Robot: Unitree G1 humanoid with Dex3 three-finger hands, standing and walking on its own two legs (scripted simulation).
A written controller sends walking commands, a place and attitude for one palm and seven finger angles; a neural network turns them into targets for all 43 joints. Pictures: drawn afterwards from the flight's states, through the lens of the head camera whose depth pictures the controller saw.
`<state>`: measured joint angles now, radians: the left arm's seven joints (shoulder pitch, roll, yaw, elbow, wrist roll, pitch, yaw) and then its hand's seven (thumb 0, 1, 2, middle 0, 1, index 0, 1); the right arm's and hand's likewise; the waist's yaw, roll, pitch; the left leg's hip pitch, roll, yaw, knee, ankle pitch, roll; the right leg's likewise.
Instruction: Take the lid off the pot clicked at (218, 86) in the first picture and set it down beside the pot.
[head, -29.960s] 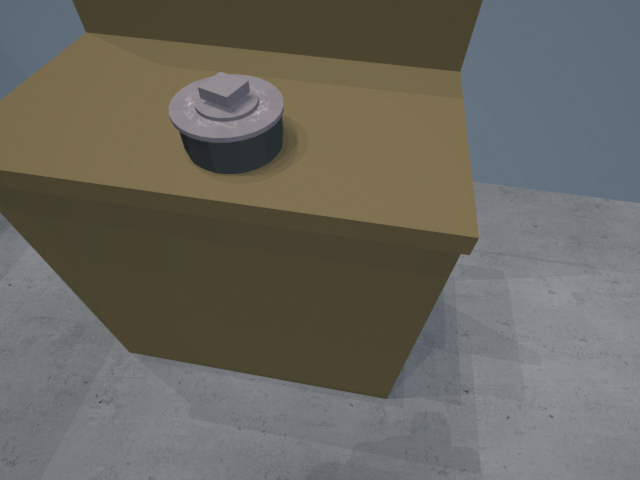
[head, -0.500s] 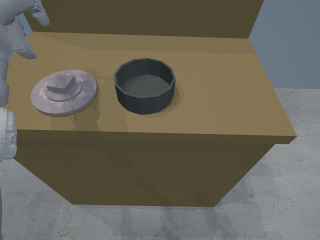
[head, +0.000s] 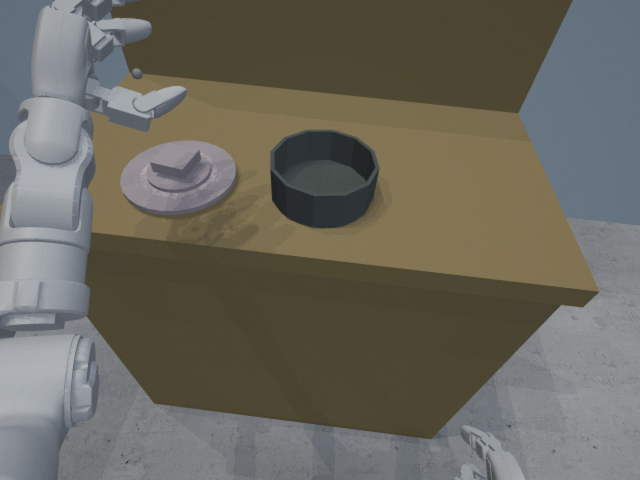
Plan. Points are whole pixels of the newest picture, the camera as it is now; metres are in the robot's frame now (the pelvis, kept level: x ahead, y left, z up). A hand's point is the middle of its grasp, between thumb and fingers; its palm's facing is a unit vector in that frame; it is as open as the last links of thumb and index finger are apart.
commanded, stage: draw the hand back to the body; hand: left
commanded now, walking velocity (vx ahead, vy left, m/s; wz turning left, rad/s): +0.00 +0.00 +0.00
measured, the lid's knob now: (176, 160) +0.53 +0.25 +0.10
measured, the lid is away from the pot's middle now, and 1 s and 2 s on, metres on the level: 0.23 0.23 0.23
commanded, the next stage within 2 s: step back with the hand held close in 1.54 s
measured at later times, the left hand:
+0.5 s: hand (125, 105) +0.36 +0.20 +0.29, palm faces +0.41 -0.89 -0.19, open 9.0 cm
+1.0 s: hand (129, 168) +0.28 +0.17 +0.29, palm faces +0.48 -0.85 -0.22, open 7.5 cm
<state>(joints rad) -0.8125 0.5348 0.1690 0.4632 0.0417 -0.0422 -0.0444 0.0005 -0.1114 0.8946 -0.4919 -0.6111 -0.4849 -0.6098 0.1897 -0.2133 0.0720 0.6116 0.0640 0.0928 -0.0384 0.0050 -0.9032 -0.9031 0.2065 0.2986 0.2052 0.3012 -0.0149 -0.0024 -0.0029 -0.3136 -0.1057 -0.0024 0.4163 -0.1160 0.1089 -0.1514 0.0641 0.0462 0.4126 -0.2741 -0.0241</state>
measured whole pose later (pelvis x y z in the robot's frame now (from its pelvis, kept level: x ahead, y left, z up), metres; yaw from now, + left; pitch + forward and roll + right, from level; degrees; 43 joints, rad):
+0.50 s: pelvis +0.02 -0.05 +0.00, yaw -2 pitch -2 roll -1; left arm -0.36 0.50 0.35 0.03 -0.11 -0.03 0.07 0.01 0.44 0.90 -0.33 -0.44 -0.33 -0.44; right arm 0.19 -0.28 0.02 0.68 0.05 0.01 -0.04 0.01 -0.90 -0.90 0.20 0.30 0.20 0.30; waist 0.01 0.04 -0.01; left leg -0.21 -0.05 0.00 0.41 -0.16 0.06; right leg -0.03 0.11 0.06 0.33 -0.26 -0.08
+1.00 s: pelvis +0.03 -0.08 +0.00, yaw -1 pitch -3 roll +1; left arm -0.01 0.42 0.44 -0.37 -0.15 -0.01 0.08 0.01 0.88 0.90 -0.21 -0.30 -0.21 -0.30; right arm 0.11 -0.26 0.02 0.66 0.03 0.01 -0.04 0.01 -0.90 -0.90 0.20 0.30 0.20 0.30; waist 0.06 0.05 -0.02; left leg -0.20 -0.04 -0.01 0.45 -0.20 0.02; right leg -0.01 0.13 0.04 0.37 -0.30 -0.11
